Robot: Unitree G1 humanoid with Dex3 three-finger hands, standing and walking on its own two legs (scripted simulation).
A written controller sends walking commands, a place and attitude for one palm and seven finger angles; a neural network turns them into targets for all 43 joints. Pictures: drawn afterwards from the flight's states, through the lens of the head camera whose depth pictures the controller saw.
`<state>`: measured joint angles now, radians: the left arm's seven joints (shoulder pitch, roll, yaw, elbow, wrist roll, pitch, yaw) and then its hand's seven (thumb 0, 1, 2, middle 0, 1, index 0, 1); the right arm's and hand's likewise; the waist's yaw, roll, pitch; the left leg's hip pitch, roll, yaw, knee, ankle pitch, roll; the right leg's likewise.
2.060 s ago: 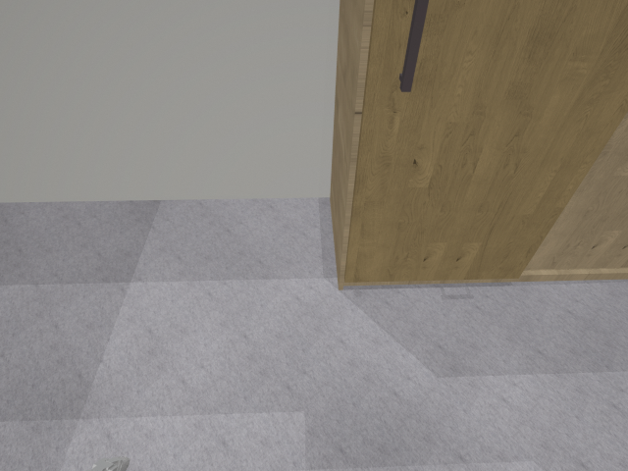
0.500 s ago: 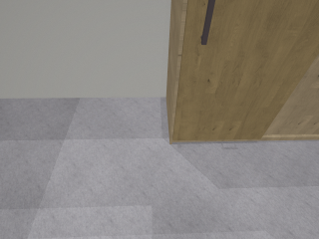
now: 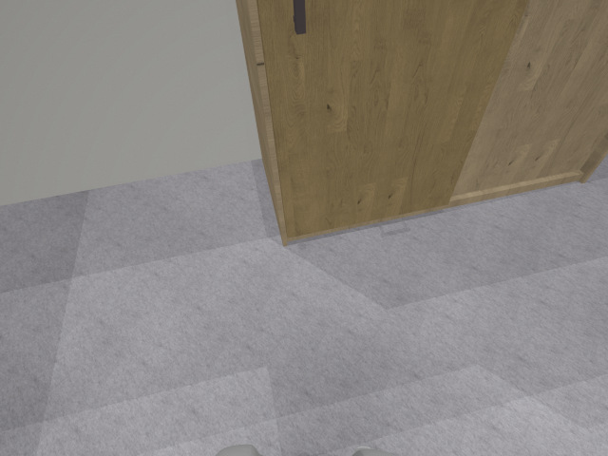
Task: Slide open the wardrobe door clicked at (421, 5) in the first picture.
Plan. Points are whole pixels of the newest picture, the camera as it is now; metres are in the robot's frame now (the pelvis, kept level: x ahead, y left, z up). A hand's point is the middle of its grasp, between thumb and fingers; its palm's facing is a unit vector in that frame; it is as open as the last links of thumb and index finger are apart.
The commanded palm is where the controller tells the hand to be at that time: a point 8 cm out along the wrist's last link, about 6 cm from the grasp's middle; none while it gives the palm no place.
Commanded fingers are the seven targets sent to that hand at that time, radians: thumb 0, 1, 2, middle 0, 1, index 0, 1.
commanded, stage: walk to a spot facing it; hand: left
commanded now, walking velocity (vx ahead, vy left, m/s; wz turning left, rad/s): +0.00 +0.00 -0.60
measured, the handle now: out of the picture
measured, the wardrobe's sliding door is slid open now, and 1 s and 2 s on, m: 0.00 0.00 0.00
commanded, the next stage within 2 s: turn to face it in 2.00 s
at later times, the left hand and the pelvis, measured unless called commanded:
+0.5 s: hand out of the picture +0.08 +0.25 -0.14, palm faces -0.19 -0.95 -0.23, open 7.4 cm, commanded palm none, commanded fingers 0.00 0.90 0.90 -0.20 -0.30 -0.20 -0.30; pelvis -0.03 +0.05 +0.03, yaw -16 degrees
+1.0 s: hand (265, 414) +0.20 +0.09 -0.13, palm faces -0.64 -0.74 -0.20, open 7.4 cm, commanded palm none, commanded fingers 0.00 0.90 0.90 -0.20 -0.30 -0.20 -0.30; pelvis -0.03 +0.02 +0.01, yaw -38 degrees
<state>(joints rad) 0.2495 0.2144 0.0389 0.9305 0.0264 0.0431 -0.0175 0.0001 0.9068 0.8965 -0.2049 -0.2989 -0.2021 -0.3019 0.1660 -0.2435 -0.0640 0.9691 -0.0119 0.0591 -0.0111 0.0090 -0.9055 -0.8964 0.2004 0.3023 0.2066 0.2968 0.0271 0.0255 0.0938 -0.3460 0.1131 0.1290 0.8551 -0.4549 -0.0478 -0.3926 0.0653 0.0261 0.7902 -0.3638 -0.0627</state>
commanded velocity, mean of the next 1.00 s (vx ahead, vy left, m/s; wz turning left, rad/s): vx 0.09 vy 0.00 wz -0.59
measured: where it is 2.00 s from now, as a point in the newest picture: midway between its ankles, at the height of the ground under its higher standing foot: outside the picture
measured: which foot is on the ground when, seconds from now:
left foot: up 0.00-0.44, down 0.46-0.98, up 1.00-1.00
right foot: down 0.00-0.46, up 0.48-0.96, down 0.98-1.00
